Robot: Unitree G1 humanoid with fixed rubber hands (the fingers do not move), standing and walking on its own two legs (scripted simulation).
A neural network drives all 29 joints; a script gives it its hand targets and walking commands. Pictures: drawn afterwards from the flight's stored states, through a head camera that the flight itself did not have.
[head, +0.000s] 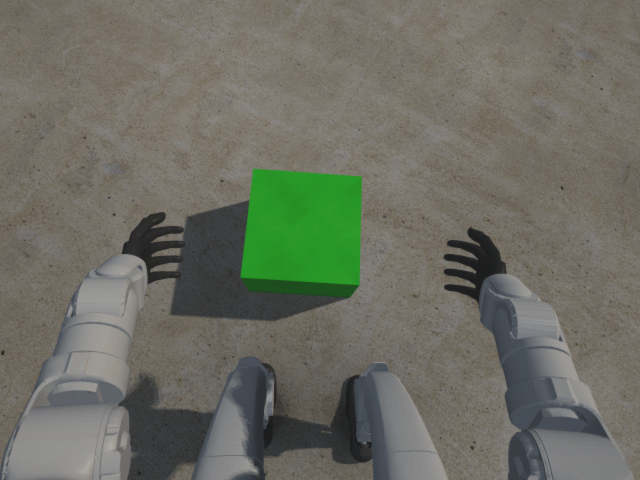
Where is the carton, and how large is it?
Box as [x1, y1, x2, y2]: [240, 169, 361, 297]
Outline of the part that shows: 253,169 240,277 250,291 349,297 359,284 361,176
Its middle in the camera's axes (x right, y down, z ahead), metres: -0.04 -0.01 +1.06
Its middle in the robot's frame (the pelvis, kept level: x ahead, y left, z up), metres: +0.57 +0.01 -0.60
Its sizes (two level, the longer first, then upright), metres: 0.291 0.286 0.184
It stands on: the floor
